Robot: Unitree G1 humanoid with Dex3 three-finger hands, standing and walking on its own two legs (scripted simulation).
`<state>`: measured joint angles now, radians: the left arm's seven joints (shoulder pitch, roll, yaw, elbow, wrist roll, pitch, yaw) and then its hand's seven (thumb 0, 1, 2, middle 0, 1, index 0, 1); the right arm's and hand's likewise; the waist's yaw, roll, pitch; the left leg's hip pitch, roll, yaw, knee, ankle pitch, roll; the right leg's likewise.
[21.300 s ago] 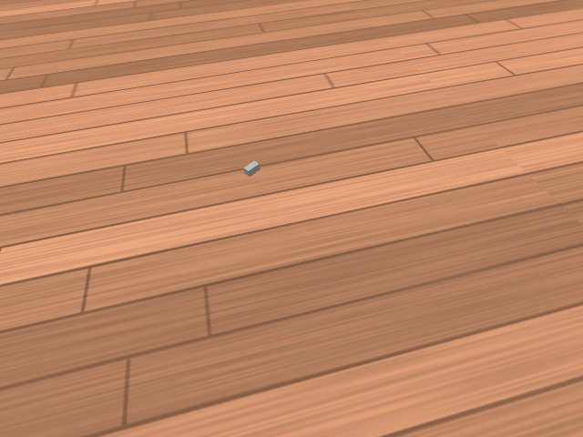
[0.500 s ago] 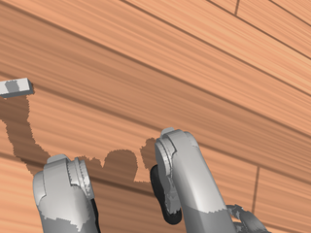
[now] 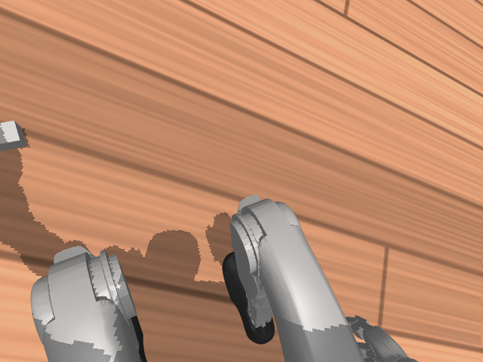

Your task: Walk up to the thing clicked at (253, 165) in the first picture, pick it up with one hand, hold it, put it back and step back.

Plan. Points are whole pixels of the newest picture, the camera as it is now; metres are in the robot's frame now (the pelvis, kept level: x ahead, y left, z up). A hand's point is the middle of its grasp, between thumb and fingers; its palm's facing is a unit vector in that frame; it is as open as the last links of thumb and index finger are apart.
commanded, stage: rise first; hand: left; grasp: from above
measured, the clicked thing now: out of the picture +0.53 +0.32 -0.30
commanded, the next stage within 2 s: none
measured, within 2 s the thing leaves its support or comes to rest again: neither
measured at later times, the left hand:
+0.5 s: hand out of the picture +0.48 +0.35 -0.19, palm faces -0.46 -0.07 -0.88, open 12.3 cm
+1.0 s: hand out of the picture +0.48 +0.35 -0.17, palm faces -0.46 -0.06 -0.89, open 12.0 cm
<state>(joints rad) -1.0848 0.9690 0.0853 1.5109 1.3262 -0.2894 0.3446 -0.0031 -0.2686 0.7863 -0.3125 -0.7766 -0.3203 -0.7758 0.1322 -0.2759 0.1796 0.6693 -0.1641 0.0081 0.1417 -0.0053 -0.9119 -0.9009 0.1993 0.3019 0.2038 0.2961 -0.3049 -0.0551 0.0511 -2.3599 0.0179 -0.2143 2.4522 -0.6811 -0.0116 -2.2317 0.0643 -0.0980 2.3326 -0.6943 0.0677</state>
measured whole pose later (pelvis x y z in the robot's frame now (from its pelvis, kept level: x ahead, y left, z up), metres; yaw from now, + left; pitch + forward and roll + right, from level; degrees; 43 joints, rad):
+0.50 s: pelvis +0.00 +0.00 +0.00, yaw -1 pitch +32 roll -13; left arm -1.09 1.01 0.08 1.50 1.32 -0.29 0.33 0.00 -0.22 0.74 -0.36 -0.73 -0.37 -0.73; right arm 0.13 -0.29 0.21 0.64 -0.16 0.00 0.14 -0.01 -0.91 -0.90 0.20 0.30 0.20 0.30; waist -0.32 -0.07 0.07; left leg -2.36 0.02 -0.23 2.45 -0.68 -0.01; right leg -2.23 0.07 -0.11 2.32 -0.69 0.07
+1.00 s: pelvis -0.01 +0.00 +0.00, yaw -1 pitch +32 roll -13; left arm -1.09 1.00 0.06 1.46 1.31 -0.28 0.30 0.00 -0.18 0.71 -0.40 -0.69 -0.40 -0.70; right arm 0.14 -0.29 0.21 0.62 -0.15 0.02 0.14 -0.01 -0.91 -0.90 0.20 0.30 0.20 0.30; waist -0.31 -0.06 0.06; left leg -2.36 0.01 -0.22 2.44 -0.66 0.00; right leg -2.22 0.06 -0.11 2.31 -0.68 0.07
